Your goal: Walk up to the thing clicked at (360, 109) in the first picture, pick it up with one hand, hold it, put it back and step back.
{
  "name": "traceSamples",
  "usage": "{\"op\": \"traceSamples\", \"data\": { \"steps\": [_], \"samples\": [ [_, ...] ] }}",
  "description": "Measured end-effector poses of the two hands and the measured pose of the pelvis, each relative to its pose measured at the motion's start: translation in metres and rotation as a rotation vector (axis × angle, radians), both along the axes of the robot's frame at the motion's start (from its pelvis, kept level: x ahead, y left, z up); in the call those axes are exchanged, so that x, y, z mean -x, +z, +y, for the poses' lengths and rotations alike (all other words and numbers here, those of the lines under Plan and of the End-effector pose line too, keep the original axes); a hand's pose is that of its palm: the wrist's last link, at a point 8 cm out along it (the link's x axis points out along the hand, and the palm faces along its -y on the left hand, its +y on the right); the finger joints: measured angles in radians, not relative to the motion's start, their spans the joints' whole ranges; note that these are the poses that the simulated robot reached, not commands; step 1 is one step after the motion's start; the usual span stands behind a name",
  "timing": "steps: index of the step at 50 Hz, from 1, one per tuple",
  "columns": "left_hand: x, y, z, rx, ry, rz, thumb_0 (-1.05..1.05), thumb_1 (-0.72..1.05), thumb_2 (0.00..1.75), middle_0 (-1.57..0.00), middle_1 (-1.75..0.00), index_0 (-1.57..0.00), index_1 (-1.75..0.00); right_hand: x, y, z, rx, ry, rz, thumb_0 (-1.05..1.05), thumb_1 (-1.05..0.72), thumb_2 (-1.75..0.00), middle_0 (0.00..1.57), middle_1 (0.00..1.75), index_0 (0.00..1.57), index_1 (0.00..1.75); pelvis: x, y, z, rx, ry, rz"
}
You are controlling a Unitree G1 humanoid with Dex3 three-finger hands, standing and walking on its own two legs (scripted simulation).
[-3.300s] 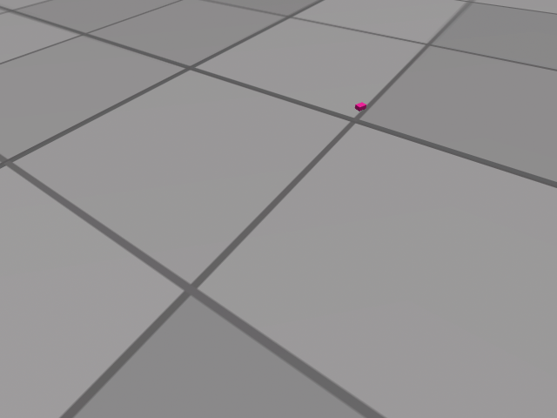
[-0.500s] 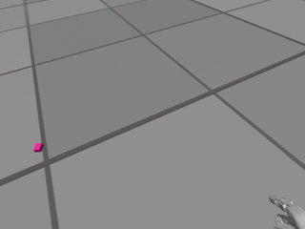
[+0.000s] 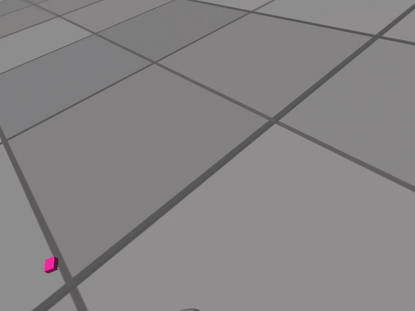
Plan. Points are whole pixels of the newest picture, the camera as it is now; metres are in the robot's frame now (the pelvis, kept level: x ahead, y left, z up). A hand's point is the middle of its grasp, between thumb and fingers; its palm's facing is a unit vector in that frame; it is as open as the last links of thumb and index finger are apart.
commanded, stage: walk up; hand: left
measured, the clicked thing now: (51, 264) +0.61 +0.90 -0.73
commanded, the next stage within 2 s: none
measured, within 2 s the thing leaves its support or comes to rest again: neither
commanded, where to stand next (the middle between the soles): +0.13 +0.88 m, yaw -27 degrees
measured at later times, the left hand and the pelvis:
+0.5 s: hand out of the picture +0.17 +0.53 -0.13, palm faces -0.22 -0.82 -0.53, open 7.4 cm; pelvis +0.04 +0.25 +0.00, yaw -9 degrees
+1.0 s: hand out of the picture +0.21 +0.82 -0.13, palm faces -0.20 -0.72 -0.67, open 7.4 cm; pelvis +0.05 +0.50 -0.04, yaw -15 degrees
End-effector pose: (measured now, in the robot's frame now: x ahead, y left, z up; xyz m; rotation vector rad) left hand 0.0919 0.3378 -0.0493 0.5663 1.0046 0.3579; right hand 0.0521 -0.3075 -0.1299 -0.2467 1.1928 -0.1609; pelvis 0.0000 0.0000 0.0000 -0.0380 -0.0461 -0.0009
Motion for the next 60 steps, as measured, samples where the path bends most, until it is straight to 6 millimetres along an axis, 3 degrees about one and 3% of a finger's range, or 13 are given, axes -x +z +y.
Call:
{"op": "traceSamples", "data": {
  "steps": [4,8,12,15,24,28,31,40,46,50,52,56,60],
  "samples": [
    [0.003,0.005,0.039,-0.009,-0.020,0.029,0.00,0.89,0.90,-0.21,-0.31,-0.21,-0.30,-0.029,0.008,0.028,0.002,0.013,-0.082,0.00,-0.91,-0.90,0.21,0.30,0.21,0.30,-0.008,0.001,0.039,-0.011,-0.027,-0.001],
    [-0.001,0.000,0.095,-0.027,-0.040,0.058,0.00,0.89,0.90,-0.21,-0.31,-0.21,-0.30,-0.043,0.014,0.055,0.044,0.004,-0.105,0.00,-0.91,-0.90,0.21,0.30,0.21,0.30,-0.013,-0.006,0.085,-0.013,-0.054,0.016],
    [-0.012,-0.020,0.166,-0.048,-0.060,0.083,0.00,0.89,0.90,-0.21,-0.31,-0.21,-0.30,-0.043,0.016,0.090,0.128,-0.008,-0.088,0.00,-0.91,-0.90,0.20,0.30,0.21,0.30,-0.018,-0.024,0.142,-0.005,-0.076,0.039],
    [-0.024,-0.038,0.209,-0.061,-0.042,0.126,0.00,0.89,0.90,-0.21,-0.31,-0.21,-0.30,-0.027,0.020,0.126,0.168,-0.032,-0.074,0.00,-0.91,-0.90,0.20,0.30,0.20,0.30,-0.020,-0.029,0.174,-0.031,-0.108,0.030],
    [-0.075,-0.038,0.227,0.060,-0.157,0.186,0.01,0.90,0.90,-0.20,-0.30,-0.21,-0.30,0.032,0.036,0.222,0.126,-0.180,0.047,0.00,-0.91,-0.90,0.21,0.30,0.21,0.30,-0.039,0.002,0.242,-0.023,-0.153,0.051],
    [-0.096,-0.035,0.235,0.067,-0.219,0.167,0.00,0.90,0.90,-0.20,-0.31,-0.21,-0.30,0.037,0.021,0.251,0.102,-0.217,0.048,0.00,-0.91,-0.90,0.21,0.30,0.21,0.30,-0.048,-0.003,0.270,-0.034,-0.189,0.050],
    [-0.102,-0.033,0.252,0.045,-0.241,0.126,0.00,0.89,0.90,-0.21,-0.31,-0.21,-0.30,0.027,0.003,0.273,0.078,-0.227,0.031,0.00,-0.91,-0.90,0.21,0.30,0.21,0.30,-0.049,-0.012,0.291,0.004,-0.215,0.030],
    [-0.097,-0.002,0.342,-0.016,-0.210,0.033,0.00,0.89,0.90,-0.21,-0.31,-0.21,-0.30,-0.024,0.007,0.342,0.040,-0.139,-0.082,0.00,-0.91,-0.90,0.21,0.30,0.21,0.30,-0.048,-0.006,0.366,-0.032,-0.212,-0.002],
    [-0.105,-0.008,0.437,-0.072,-0.252,0.059,0.00,0.89,0.90,-0.21,-0.31,-0.21,-0.30,-0.033,0.008,0.389,0.109,-0.151,-0.125,0.00,-0.91,-0.90,0.21,0.30,0.21,0.30,-0.049,-0.023,0.441,-0.026,-0.242,0.019],
    [-0.116,-0.031,0.509,-0.098,-0.234,0.069,0.00,0.89,0.90,-0.21,-0.31,-0.21,-0.30,-0.016,0.005,0.440,0.164,-0.161,-0.095,0.00,-0.91,-0.90,0.20,0.30,0.20,0.30,-0.047,-0.040,0.496,-0.053,-0.267,-0.007],
    [-0.118,-0.038,0.529,-0.096,-0.204,0.094,0.00,0.89,0.90,-0.20,-0.31,-0.21,-0.30,0.002,0.006,0.470,0.157,-0.186,-0.068,0.00,-0.91,-0.90,0.20,0.30,0.20,0.30,-0.049,-0.038,0.514,-0.018,-0.274,-0.005],
    [-0.123,-0.042,0.539,-0.030,-0.225,0.145,0.01,0.90,0.90,-0.20,-0.30,-0.20,-0.30,0.038,0.018,0.524,0.119,-0.263,0.022,0.00,-0.91,-0.90,0.20,0.30,0.21,0.30,-0.051,-0.018,0.539,-0.012,-0.271,0.017],
    [-0.123,-0.041,0.538,0.036,-0.274,0.184,0.01,0.90,0.90,-0.20,-0.30,-0.21,-0.30,0.062,0.024,0.561,0.093,-0.296,0.073,0.00,-0.91,-0.90,0.21,0.30,0.21,0.30,-0.052,-0.005,0.566,-0.023,-0.288,0.029]
  ]
}}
